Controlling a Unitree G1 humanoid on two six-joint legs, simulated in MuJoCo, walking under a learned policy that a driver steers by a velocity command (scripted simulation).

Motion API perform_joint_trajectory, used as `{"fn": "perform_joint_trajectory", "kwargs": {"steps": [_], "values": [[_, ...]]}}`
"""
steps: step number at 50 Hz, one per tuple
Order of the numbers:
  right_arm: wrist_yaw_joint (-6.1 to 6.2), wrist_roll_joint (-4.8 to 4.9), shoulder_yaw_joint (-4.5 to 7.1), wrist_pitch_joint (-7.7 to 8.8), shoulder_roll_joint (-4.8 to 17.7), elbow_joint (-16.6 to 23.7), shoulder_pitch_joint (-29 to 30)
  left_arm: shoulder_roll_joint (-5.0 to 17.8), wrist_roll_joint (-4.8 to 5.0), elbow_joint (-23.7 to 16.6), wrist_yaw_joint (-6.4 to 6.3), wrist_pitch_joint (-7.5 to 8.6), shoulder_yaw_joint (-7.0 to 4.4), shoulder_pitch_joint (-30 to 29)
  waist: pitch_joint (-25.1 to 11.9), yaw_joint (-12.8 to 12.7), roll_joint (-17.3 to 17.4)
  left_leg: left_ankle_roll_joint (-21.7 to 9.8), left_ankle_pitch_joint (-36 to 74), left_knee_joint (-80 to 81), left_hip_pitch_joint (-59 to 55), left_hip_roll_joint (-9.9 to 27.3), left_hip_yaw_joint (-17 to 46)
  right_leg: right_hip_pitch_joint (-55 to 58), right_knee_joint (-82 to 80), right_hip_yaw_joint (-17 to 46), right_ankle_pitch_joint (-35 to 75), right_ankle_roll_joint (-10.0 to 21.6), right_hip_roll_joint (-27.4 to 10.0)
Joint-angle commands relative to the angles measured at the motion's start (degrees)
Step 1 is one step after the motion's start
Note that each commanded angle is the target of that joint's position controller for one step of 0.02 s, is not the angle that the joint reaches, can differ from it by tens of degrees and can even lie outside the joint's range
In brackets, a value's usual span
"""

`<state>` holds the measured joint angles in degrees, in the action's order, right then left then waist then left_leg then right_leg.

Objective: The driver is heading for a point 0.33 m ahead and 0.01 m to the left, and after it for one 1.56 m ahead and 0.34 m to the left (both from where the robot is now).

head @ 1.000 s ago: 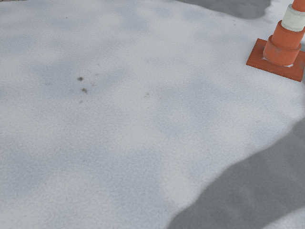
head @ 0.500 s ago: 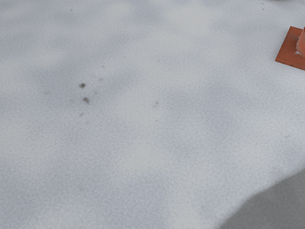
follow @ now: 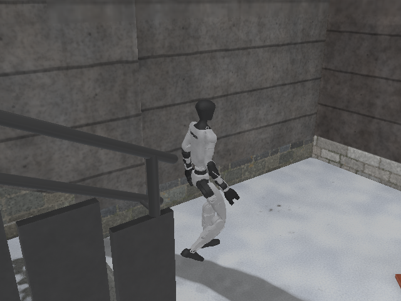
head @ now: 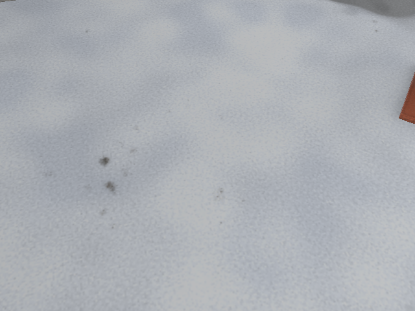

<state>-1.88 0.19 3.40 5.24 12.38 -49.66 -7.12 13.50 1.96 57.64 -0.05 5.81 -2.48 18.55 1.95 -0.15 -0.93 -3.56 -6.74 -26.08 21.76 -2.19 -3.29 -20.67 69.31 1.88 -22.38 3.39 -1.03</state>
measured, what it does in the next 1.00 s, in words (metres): walks ahead: right foot, then left foot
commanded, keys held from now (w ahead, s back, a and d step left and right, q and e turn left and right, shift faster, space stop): w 0.48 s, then no key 0.06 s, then q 0.46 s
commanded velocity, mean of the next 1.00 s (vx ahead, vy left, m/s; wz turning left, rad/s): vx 0.34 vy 0.00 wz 0.15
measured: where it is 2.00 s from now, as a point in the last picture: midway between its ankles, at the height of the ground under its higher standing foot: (229, 268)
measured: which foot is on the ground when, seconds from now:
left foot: down 0.00-0.40, up 0.42-0.88, down 0.90-1.00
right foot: up 0.00-0.38, down 0.40-0.90, up 0.92-1.00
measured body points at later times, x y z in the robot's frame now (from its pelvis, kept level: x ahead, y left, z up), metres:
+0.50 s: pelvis +0.29 -0.08 +0.00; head +0.32 -0.09 +0.45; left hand +0.42 +0.19 -0.11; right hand +0.31 -0.34 -0.15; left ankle +0.15 +0.07 -0.64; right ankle +0.36 -0.16 -0.73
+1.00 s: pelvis +0.46 -0.06 +0.00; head +0.51 -0.04 +0.44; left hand +0.54 +0.24 -0.13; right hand +0.65 -0.30 -0.11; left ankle +0.52 +0.04 -0.73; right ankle +0.39 -0.19 -0.65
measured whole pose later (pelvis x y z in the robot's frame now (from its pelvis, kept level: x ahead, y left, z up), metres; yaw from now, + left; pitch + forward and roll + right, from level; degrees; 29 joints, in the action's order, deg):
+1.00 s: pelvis +0.46 -0.06 +0.00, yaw +11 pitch +3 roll -1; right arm -0.5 -0.1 4.6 1.3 15.5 -42.6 -8.3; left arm 16.4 0.0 50.1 -1.5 1.7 -3.5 5.6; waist 2.3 0.7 -0.6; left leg -3.9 -7.7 -30.0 25.9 -2.6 0.3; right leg -25.1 66.5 -0.3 -30.7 -1.5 1.5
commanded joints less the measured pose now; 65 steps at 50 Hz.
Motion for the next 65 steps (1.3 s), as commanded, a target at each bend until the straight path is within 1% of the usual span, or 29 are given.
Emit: {"fn": "perform_joint_trajectory", "kwargs": {"steps": [1,3,8,11,15,17,19,20,21,22,23,25,27,30,34,40,42,44,45,46,47,48,49,50,52,54,62,64,65], "values": [[-0.11,-0.50,0.59,0.72,4.17,0.82,-3.74,4.50,-0.41,-4.15,-0.69,0.26,-1.82,-0.19,-5.01,0.22,3.81,-10.92,4.85,16.07,-14.51,15.41,17.78,-13.45,-0.25,2.52,5.58,0.23,-6.80],[-0.09,-0.18,0.79,1.00,5.36,-0.27,-5.39,2.34,-0.68,-3.89,-0.97,-0.94,-1.66,0.94,-3.06,-0.87,4.28,-11.72,5.93,18.63,-10.73,14.94,14.68,-13.21,-3.72,1.46,7.19,-0.64,-7.48],[1.67,0.01,1.53,0.69,8.70,-1.74,-9.22,2.95,-1.84,-8.22,-0.47,-1.09,-1.65,-11.39,0.57,1.07,4.08,-9.83,7.26,20.60,-10.18,13.43,9.10,-17.57,-22.81,0.09,21.86,-2.79,-7.46],[2.08,0.64,1.91,0.57,10.11,-2.80,-12.26,2.79,-1.27,-9.36,0.28,-0.70,-1.21,-16.90,0.67,2.90,4.63,-8.30,5.40,19.94,-10.81,12.40,6.25,-13.23,-32.19,-2.12,27.89,-3.28,-4.69],[2.26,1.32,2.27,-0.04,10.32,-4.66,-14.94,4.40,-0.82,-11.51,1.41,-0.39,-1.17,-21.40,2.12,3.38,5.15,-7.24,3.60,16.78,-18.41,16.08,7.64,-14.30,-37.67,-0.98,24.45,-1.47,-4.17],[2.46,1.31,2.62,-0.61,11.04,-4.80,-14.40,5.95,-0.83,-11.57,1.83,0.11,-1.64,-19.71,1.12,1.74,5.80,-6.13,6.96,13.59,-21.32,17.40,8.28,-11.09,-39.38,-1.63,20.29,0.08,-3.27],[2.60,1.12,2.20,-1.31,10.03,-4.40,-12.95,9.35,-1.09,-8.03,1.61,0.40,-3.61,-7.72,-5.61,-4.36,5.40,-3.67,22.48,-0.83,-20.17,13.57,4.87,4.72,-40.57,-4.56,17.51,2.33,0.06],[2.69,0.26,1.13,-1.56,7.60,-3.21,-13.91,13.81,-1.69,-5.63,1.19,0.48,-5.00,3.04,-14.05,-7.62,-0.68,-1.30,13.50,-18.77,-10.52,9.77,1.43,21.38,-39.76,5.07,17.65,5.72,-8.26],[2.17,0.02,-0.99,-0.38,0.27,-2.77,-20.98,18.81,-1.76,-4.18,1.45,0.14,-6.03,8.00,-20.79,-4.64,-16.52,2.79,-17.31,-40.24,13.14,-1.00,1.14,41.19,-46.61,32.42,7.10,15.21,-20.90],[1.96,1.13,-0.08,0.98,4.88,-3.34,-18.93,13.66,-1.30,-4.52,1.61,0.24,-4.51,7.82,-22.19,-6.12,-13.42,2.03,-25.71,-49.17,20.40,0.26,9.79,41.59,-52.50,40.98,-0.56,14.87,-21.26],[1.82,2.32,0.82,1.79,8.71,-1.52,-13.42,10.79,-1.19,-5.55,1.54,0.55,-3.59,2.88,-14.76,-5.64,-9.74,0.70,-21.59,-51.31,24.79,3.39,9.81,35.44,-52.46,33.06,0.75,12.05,-19.60],[2.73,1.14,1.18,1.65,8.86,-0.14,-7.76,7.51,-2.27,-7.58,1.66,0.63,-2.39,-6.10,-6.79,-2.35,-2.43,0.51,-12.45,-45.68,20.17,8.30,7.44,19.11,-54.19,20.04,18.20,10.01,-15.94],[3.05,0.56,1.49,0.13,7.14,-0.73,-10.66,5.28,-3.05,-6.92,1.86,0.90,-1.67,-7.41,-5.99,1.06,-3.55,1.15,-11.49,-41.61,12.39,9.54,7.54,12.00,-54.94,11.92,37.09,9.52,-13.37],[3.19,0.76,1.24,-1.50,4.65,-1.02,-11.59,7.01,-3.42,-5.35,0.78,1.13,-1.98,-6.40,-5.22,2.57,-2.90,2.68,-7.76,-34.86,11.50,8.38,7.31,9.90,-55.52,3.11,52.33,9.65,-12.73],[2.53,0.50,0.72,-2.20,3.90,1.49,-5.25,8.85,-3.17,-5.35,-1.09,0.01,-2.22,-7.94,-4.96,1.36,-3.55,3.18,4.57,-19.56,8.55,6.93,5.22,9.50,-56.26,-5.42,52.30,7.29,-10.34],[0.82,0.17,1.21,-3.16,5.58,6.42,1.32,10.38,-1.76,-4.82,-2.63,-2.83,-2.86,-6.49,-4.02,-1.37,-3.56,2.09,1.98,-11.31,10.60,5.79,2.69,18.55,-51.26,-6.56,48.50,6.89,-13.86],[0.11,0.19,1.61,-3.30,6.24,7.63,0.85,10.95,-1.17,-5.60,-3.04,-3.90,-3.23,-7.59,-3.82,-0.80,-4.05,0.79,-2.73,-9.36,9.91,4.66,1.28,19.95,-46.55,-6.33,49.76,5.94,-14.74],[-0.20,0.23,2.67,-2.99,7.84,7.03,-4.82,11.13,-0.61,-6.81,-3.50,-4.78,-3.43,-9.00,-6.31,2.32,-2.59,-1.73,2.64,-0.92,0.95,1.39,-0.94,18.78,-35.52,-8.71,53.00,2.74,-11.94],[0.53,-0.21,4.33,-2.90,12.63,6.70,-9.55,10.67,-1.48,-7.54,-3.41,-4.63,-3.26,-7.27,-10.48,3.77,3.34,-5.00,23.10,1.17,-10.68,5.03,6.67,11.87,-23.60,-10.51,43.24,-1.19,-7.36],[1.77,-1.07,5.60,-3.32,18.62,7.40,-11.86,6.68,-3.97,-9.81,-2.61,-3.91,-1.98,-6.77,-14.27,2.10,16.13,-14.28,52.99,-1.20,-25.64,18.59,25.47,-7.20,-4.34,-11.75,2.77,-5.68,1.94],[1.75,-1.53,4.46,-3.19,16.30,8.17,-12.71,6.30,-3.58,-10.55,-1.46,-3.09,-1.36,-6.09,-23.37,2.40,16.26,-22.26,49.18,1.28,-32.05,25.11,37.42,-14.80,7.54,-0.02,-17.86,-6.06,6.33],[1.61,-1.03,3.94,-3.23,13.73,9.81,-9.43,8.26,-1.81,-10.61,-0.74,-2.93,-1.93,-7.85,-21.39,2.80,10.03,-19.83,40.17,2.29,-28.72,22.22,32.81,-17.19,9.81,4.26,-15.07,-5.37,3.02],[1.87,-0.12,3.60,-3.38,12.02,10.92,-5.18,8.37,-1.13,-10.97,-0.92,-3.33,-2.02,-10.00,-16.15,1.73,5.45,-16.10,31.35,3.29,-23.33,18.80,27.14,-18.57,7.12,3.77,-10.63,-5.25,1.19],[2.09,0.55,3.26,-3.87,10.97,11.61,-2.76,8.39,-1.79,-10.84,-1.56,-3.93,-2.26,-11.19,-12.18,0.76,1.15,-13.34,23.87,4.83,-16.90,16.52,24.35,-17.82,1.97,3.15,-7.52,-5.51,-0.26],[2.66,0.05,3.29,-4.85,11.28,12.51,-1.01,8.30,-2.43,-11.71,-2.20,-5.05,-2.47,-11.78,-9.65,-1.10,4.16,-11.41,16.88,7.01,-8.20,12.78,21.95,-11.90,-6.82,1.77,-3.70,-5.93,0.18],[3.23,-0.46,3.88,-5.27,12.61,13.16,-1.96,6.87,-2.03,-11.65,-2.47,-5.28,-2.10,-10.73,-10.55,-1.14,7.28,-11.32,16.02,7.46,-7.23,11.74,21.78,-9.20,-13.39,1.19,-2.22,-6.68,1.66],[4.32,0.03,4.23,-6.72,13.16,15.57,-1.61,7.78,-1.48,-12.95,-1.77,-4.79,-2.28,-11.80,-10.21,0.35,11.21,-7.86,-3.62,8.07,-5.37,10.01,28.44,-2.04,-30.37,2.35,3.31,-6.21,3.35],[4.57,0.58,4.09,-7.29,12.93,16.21,-0.68,8.02,-1.41,-12.15,-1.18,-4.16,-2.69,-8.21,-9.75,-1.64,11.38,-5.84,-4.42,5.93,-3.74,8.30,28.73,4.09,-40.89,0.96,8.21,-4.66,3.49],[4.73,0.81,3.82,-7.53,11.95,16.31,-1.65,9.63,-1.76,-11.54,-1.04,-4.09,-3.34,-5.75,-9.67,-2.22,9.83,-3.59,-7.56,3.25,-0.45,6.00,27.25,9.55,-46.07,2.24,10.60,-3.23,0.44]]}}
